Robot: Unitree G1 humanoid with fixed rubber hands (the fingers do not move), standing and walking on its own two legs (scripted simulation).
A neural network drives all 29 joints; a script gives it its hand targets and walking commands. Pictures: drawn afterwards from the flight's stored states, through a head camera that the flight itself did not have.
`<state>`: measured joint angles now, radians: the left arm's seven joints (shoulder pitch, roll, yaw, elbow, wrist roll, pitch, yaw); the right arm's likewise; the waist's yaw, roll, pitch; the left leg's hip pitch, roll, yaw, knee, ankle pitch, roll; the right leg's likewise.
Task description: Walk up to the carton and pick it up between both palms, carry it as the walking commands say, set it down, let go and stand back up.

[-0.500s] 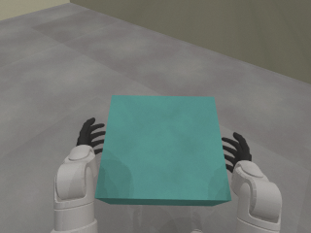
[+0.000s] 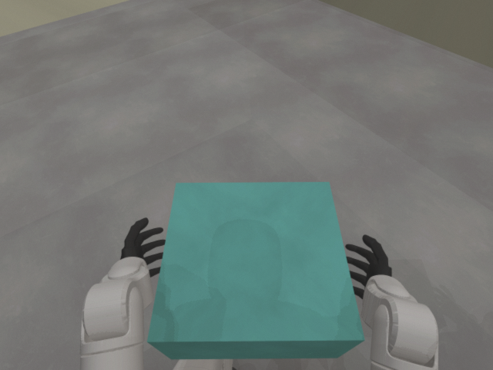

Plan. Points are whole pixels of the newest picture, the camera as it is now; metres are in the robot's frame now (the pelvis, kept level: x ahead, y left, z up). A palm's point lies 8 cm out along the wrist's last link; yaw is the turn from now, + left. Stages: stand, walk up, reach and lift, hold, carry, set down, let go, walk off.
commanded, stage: carry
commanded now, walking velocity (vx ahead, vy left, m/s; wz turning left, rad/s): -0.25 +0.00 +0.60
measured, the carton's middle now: (253, 267) +0.30 +0.00 -0.03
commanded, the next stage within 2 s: none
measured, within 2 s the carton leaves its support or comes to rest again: neither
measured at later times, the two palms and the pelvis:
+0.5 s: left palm out of the picture +0.03 +0.32 +0.07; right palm out of the picture +0.11 -0.03 +0.06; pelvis -0.19 +0.07 +0.00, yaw +10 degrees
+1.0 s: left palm out of the picture -0.04 +0.30 +0.09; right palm out of the picture +0.01 -0.06 +0.09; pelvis -0.28 +0.06 +0.00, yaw +10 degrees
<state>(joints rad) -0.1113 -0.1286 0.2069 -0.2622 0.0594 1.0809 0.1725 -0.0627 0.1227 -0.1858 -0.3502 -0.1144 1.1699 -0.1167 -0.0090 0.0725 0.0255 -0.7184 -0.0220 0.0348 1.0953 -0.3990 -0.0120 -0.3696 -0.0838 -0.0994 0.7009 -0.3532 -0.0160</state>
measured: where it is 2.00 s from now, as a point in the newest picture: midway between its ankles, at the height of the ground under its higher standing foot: outside the picture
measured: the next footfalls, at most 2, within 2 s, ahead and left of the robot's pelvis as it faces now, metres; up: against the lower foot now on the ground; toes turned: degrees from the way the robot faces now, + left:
left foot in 0.22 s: -0.10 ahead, +0.17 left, +0.00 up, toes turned +15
right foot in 0.58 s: -0.18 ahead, -0.05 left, +0.00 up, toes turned +5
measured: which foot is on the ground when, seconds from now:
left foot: up 0.00-0.20, down 0.22-1.00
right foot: down 0.00-0.22, up 0.24-0.56, down 0.58-1.00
